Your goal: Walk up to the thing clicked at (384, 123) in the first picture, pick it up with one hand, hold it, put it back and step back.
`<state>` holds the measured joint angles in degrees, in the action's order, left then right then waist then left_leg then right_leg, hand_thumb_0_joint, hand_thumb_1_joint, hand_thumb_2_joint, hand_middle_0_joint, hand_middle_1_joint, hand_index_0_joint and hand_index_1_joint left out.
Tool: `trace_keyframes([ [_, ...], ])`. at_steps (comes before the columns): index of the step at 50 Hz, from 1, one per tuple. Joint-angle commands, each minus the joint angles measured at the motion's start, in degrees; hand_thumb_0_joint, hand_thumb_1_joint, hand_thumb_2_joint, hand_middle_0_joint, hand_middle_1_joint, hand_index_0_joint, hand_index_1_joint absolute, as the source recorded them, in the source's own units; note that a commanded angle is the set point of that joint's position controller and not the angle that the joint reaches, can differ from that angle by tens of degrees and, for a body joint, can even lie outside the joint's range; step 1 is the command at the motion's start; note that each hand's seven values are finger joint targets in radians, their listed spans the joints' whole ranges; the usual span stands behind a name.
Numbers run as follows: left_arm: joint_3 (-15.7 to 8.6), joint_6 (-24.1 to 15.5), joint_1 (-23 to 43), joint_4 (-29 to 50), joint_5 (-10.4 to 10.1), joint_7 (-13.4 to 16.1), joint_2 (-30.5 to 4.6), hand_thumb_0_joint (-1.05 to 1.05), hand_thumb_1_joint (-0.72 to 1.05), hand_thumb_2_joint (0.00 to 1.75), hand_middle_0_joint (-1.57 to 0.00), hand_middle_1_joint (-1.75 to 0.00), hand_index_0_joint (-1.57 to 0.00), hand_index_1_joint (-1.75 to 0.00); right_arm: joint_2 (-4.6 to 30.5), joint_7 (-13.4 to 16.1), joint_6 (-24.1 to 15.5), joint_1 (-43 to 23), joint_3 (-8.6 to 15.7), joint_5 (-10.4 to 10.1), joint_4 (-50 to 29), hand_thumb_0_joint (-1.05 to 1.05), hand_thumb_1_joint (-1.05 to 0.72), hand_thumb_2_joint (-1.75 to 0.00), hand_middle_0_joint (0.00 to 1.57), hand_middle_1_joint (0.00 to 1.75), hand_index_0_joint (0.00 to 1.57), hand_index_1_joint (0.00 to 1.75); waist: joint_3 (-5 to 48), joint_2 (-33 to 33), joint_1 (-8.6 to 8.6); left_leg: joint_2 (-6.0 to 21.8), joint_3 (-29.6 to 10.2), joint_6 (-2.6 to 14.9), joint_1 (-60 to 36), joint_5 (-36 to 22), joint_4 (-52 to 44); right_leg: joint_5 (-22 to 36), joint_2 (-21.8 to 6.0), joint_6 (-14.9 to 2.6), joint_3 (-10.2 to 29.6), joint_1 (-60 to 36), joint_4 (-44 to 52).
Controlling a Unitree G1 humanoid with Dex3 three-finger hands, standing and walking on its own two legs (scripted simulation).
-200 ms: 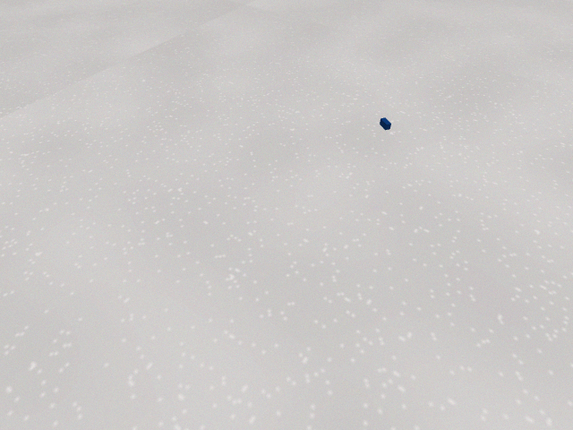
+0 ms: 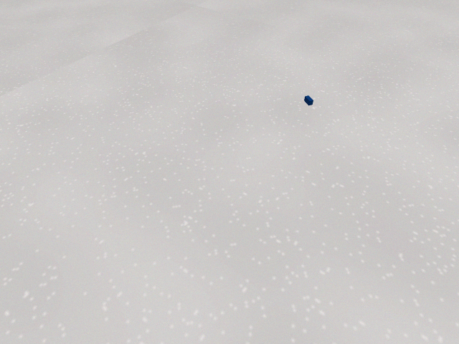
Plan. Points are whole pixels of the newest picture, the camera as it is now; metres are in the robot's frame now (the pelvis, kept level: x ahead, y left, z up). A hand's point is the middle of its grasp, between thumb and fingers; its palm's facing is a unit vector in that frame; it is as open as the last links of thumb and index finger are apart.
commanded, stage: stand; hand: left
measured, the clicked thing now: (308, 100) +1.89 -0.51 -0.76
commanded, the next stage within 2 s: walk up in 0.92 s
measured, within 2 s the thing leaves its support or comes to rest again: neither
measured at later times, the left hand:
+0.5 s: hand out of the picture +0.08 +0.25 -0.16, palm faces -0.02 -0.94 -0.33, open 7.4 cm
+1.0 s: hand out of the picture +0.07 +0.26 -0.15, palm faces -0.09 -0.94 -0.33, open 7.4 cm
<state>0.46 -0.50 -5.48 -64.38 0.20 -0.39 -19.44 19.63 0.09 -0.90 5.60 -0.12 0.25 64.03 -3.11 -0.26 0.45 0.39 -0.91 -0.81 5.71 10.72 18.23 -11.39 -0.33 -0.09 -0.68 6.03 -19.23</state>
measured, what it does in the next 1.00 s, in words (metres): stands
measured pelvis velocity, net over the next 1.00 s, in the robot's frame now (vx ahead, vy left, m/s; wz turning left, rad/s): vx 0.00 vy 0.00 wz -0.10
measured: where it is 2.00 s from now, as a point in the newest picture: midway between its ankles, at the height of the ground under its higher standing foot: (272, 293)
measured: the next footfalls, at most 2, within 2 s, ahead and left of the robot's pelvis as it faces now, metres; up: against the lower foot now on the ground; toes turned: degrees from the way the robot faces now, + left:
right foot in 1.24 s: +0.13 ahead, -0.22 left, +0.00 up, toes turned -26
left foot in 1.68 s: +0.51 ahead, -0.03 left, +0.00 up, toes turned -29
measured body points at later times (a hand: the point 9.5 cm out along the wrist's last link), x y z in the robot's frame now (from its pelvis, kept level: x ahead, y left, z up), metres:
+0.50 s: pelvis +0.00 +0.00 +0.00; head +0.01 +0.00 +0.45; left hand +0.08 +0.30 -0.13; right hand +0.08 -0.30 -0.13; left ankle -0.01 +0.13 -0.75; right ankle -0.01 -0.12 -0.75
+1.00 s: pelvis +0.00 +0.00 +0.00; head +0.01 -0.01 +0.45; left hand +0.08 +0.30 -0.13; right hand +0.08 -0.31 -0.13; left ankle -0.01 +0.13 -0.75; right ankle -0.01 -0.12 -0.74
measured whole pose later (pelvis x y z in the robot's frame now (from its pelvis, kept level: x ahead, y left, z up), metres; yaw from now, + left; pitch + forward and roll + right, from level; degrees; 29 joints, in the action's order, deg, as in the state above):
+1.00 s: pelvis +0.00 +0.00 +0.00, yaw -6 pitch -1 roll +1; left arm -2.2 0.6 -11.2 -60.6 1.2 -3.6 -20.6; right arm 20.8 -3.0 -2.6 7.2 2.9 1.7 58.8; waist -1.5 0.2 1.2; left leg 0.7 5.0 1.2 6.7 16.6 21.5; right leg -19.5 -0.7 -0.9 2.7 13.5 -31.2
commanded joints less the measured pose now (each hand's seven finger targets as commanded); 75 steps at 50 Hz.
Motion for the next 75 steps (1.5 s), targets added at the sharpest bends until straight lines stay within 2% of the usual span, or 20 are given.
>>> trace_keyframes([
  [1,-2.42,-1.4,1.91,3.26,0.27,1.07,-12.07,0.0,0.9,0.9,-0.2,-0.3,-0.2,-0.3,12.26,0.77,-0.96,-1.95,2.3,0.17,-3.27,0.0,-0.9,-0.9,0.2,0.3,0.2,0.3,4.9,0.2,-0.3,6.83,-4.44,2.0,-0.89,-11.13,-1.41,11.35,-6.87,-1.47,5.37,-0.76,2.54],
  [45,-2.64,-1.3,1.0,3.45,0.22,0.97,-12.95,0.0,0.9,0.9,-0.2,-0.3,-0.2,-0.3,12.21,0.66,-1.15,-0.79,2.05,0.18,-3.01,0.0,-0.9,-0.9,0.2,0.3,0.2,0.3,4.53,0.46,-0.29,7.05,-4.59,2.04,-1.4,-9.55,-2.79,9.64,-7.12,-1.58,5.91,-0.75,3.28],
  [46,-7.1,-1.22,-2.96,9.59,1.5,-2.0,-19.44,0.0,0.9,0.9,-0.2,-0.3,-0.2,-0.3,20.44,-1.85,-3.08,-0.87,7.78,2.22,-10.28,0.0,-0.9,-0.9,0.2,0.3,0.2,0.3,7.14,-4.27,-1.81,6.32,-0.64,4.87,-11.29,20.15,6.8,-15.44,-5.78,-4.96,14.91,14.55,-1.41],
  [47,-6.72,-1.02,1.82,10.82,1.56,-2.91,-18.16,0.0,0.9,0.9,-0.2,-0.3,-0.2,-0.3,20.09,-2.6,-3.44,2.64,8.48,2.59,-9.25,0.0,-0.9,-0.9,0.2,0.3,0.2,0.3,3.17,-4.42,-5.12,8.67,-4.24,7.41,-18.96,30.07,3.55,-21.44,-5.44,-3.62,13.68,32.13,-2.73],
  [48,-6.68,-1.13,12.2,14.65,1.34,-3.53,-14.96,0.0,0.9,0.9,-0.2,-0.3,-0.2,-0.3,20.71,-2.74,-3.37,9.06,9.05,1.98,-8.76,0.0,-0.9,-0.9,0.2,0.3,0.2,0.3,1.8,-9.84,-10.68,16.1,-11.38,10.6,-24.13,35.33,-5.4,-17.44,-2.02,-1.41,5.47,43.45,-12.93],
  [49,-6.7,-1.45,14.82,16.21,1.6,-3.62,-13.65,0.0,0.9,0.9,-0.2,-0.3,-0.2,-0.3,21.38,-2.71,-3.44,9.86,9.5,1.58,-9.78,0.0,-0.9,-0.9,0.2,0.3,0.2,0.3,0.63,-12.63,-11.49,26.61,-19.15,14.37,-19.7,31.55,-11.35,-15.4,-3.06,-1.39,2.47,46.01,-28.03],
  [50,-6.65,-1.73,12.63,15.77,1.79,-3.6,-15.29,0.0,0.9,0.9,-0.2,-0.3,-0.2,-0.3,21.14,-2.69,-3.75,5.99,9.64,1.71,-12.27,0.0,-0.9,-0.9,0.2,0.3,0.2,0.3,0.17,-6.82,-8.99,29.49,-19.9,15.25,-14.02,28.61,-12.51,-14.61,-6.83,-1.43,3.43,43.63,-33.16],
  [51,-6.8,-1.7,8.57,14.75,1.59,-3.98,-16.47,0.0,0.9,0.9,-0.2,-0.3,-0.2,-0.3,19.66,-2.72,-3.99,3.44,9.23,1.68,-14.16,0.0,-0.9,-0.9,0.2,0.3,0.2,0.3,1.96,-2.27,-5.91,27.99,-16.11,14.07,-10.42,27.14,-13.1,-12.54,-8.8,-1.25,4.24,38.7,-35.01],
  [53,-7.7,-0.74,-2.2,13.01,0.67,-5.61,-16.65,0.0,0.9,0.9,-0.2,-0.3,-0.2,-0.3,20.34,-3.1,-4.34,-3.76,9.4,2.22,-16.81,0.0,-0.9,-0.9,0.2,0.3,0.2,0.3,2.81,-8.67,0.4,24.64,-7.3,12.61,-5.01,28.98,-13.2,-10.86,-10.92,-0.11,2.31,30.84,-32.59],
  [56,-8.38,-0.87,-3.04,12.71,0.53,-6.99,-16.51,0.0,0.9,0.9,-0.2,-0.3,-0.2,-0.3,19.89,-4.19,-4.27,-6.41,9.4,2.28,-18.59,0.0,-0.9,-0.9,0.2,0.3,0.2,0.3,0.68,-8.61,1.18,16.89,6.79,8.87,3.27,24.22,-6.83,-4.87,-9.19,1.15,-3.54,18.62,-24.58],
  [59,-9.01,-1.47,-7.56,12.26,0.83,-6.5,-16.67,0.0,0.9,0.9,-0.2,-0.3,-0.2,-0.3,20.15,-4.52,-3.34,-6.22,9.43,2.24,-18.68,0.0,-0.9,-0.9,0.2,0.3,0.2,0.3,-0.19,-4.29,3.2,15.02,11.12,8.33,13.0,28.65,1.86,-2.26,-5.88,0.52,-9.48,7.27,-22.61],
  [60,-9.48,-1.8,-12.36,11.49,0.96,-5.84,-17.14,0.0,0.9,0.9,-0.2,-0.3,-0.2,-0.3,19.64,-4.58,-2.86,-6.73,9.13,2.13,-19.01,0.0,-0.9,-0.9,0.2,0.3,0.2,0.3,0.89,0.14,5.82,13.15,13.23,7.79,17.28,27.9,10.49,-1.76,-4.27,-0.39,-10.38,0.64,-19.27],
  [61,-10.52,-2.5,-20.15,9.49,1.18,-4.72,-19.38,0.0,0.9,0.9,-0.2,-0.3,-0.2,-0.3,17.11,-4.7,-2.4,-7.05,8.1,2.14,-19.46,0.0,-0.9,-0.9,0.2,0.3,0.2,0.3,3.35,9.5,9.5,8.35,15.68,6.52,22.67,20.32,29.53,-7.51,-1.42,-2.16,-7.41,-6.81,-16.77],
  [62,-12.11,-3.12,-27.29,8.99,1.59,-3.29,-24.24,0.0,0.9,0.9,-0.2,-0.3,-0.2,-0.3,12.23,-5.25,-2.5,-7.93,6.05,1.63,-22.3,0.0,-0.9,-0.9,0.2,0.3,0.2,0.3,2.68,24.16,12.91,1.98,14.24,3.72,37.11,23.7,51.66,-26.42,-8.22,-7.34,12.61,-11.71,-6.61],
  [63,-11.55,-3.5,-24.77,11.2,0.35,-2.64,-27.16,0.0,0.9,0.9,-0.2,-0.3,-0.2,-0.3,13.13,-5.81,-2.73,-9.4,5.73,0.54,-25.45,0.0,-0.9,-0.9,0.2,0.3,0.2,0.3,3.68,23.04,9.86,-1.71,1.11,1.19,44.41,24.78,55.72,-37.8,-19.96,-13.75,47.24,-10.79,11.43],
  [64,-11.04,-3.69,-17.4,13.85,-0.74,-1.9,-28.55,0.0,0.9,0.9,-0.2,-0.3,-0.2,-0.3,16.5,-5.67,-2.93,-11.76,6.06,1.04,-25.22,0.0,-0.9,-0.9,0.2,0.3,0.2,0.3,1.98,12.19,6.95,4.51,-5.11,0.5,44.44,20.33,56.17,-47.05,-25.16,-16.32,52.8,-6.17,16.07],
  [65,-10.57,-4.04,-12.45,15.41,-0.95,-1.1,-27.79,0.0,0.9,0.9,-0.2,-0.3,-0.2,-0.3,18.23,-6.05,-2.95,-9.96,6.1,0.84,-24.03,0.0,-0.9,-0.9,0.2,0.3,0.2,0.3,1.02,8.35,4.13,7.02,-5.84,0.55,43.84,17.18,54.51,-42.72,-23.8,-15.65,44.99,-6.08,13.74],
  [69,-8.77,-5.88,-8.76,15.63,-0.93,0.32,-23.4,0.0,0.9,0.9,-0.2,-0.3,-0.2,-0.3,18.62,-6.68,-2.3,-0.7,6.87,1.22,-20.85,0.0,-0.9,-0.9,0.2,0.3,0.2,0.3,-0.45,6.67,-0.72,8.34,-3.87,1.35,30.94,7.17,42.16,-23.96,-14.28,-9.61,22.61,6.39,9.52],
  [71,-8.77,-6.72,-6.78,16.48,-0.78,0.3,-23.55,0.0,0.9,0.9,-0.2,-0.3,-0.2,-0.3,18.92,-7.69,-1.47,0.42,7.57,1.72,-21.8,0.0,-0.9,-0.9,0.2,0.3,0.2,0.3,-1.91,7.47,-1.88,7.57,-1.72,0.42,28.1,3.04,37.13,-24.33,-12.54,-9.66,18.1,12.45,10.64],
  [75,-8.3,-7.21,-8.59,17.57,-0.77,-0.02,-23.51,0.0,0.9,0.9,-0.2,-0.3,-0.2,-0.3,17.84,-8.76,-0.96,-1.1,8.12,1.3,-23.22,0.0,-0.9,-0.9,0.2,0.3,0.2,0.3,-0.87,5.58,-0.96,6.27,-0.27,-1.44,29.15,-3.27,31.13,-19.44,-9.56,-10.45,14.22,10.27,9.52],
])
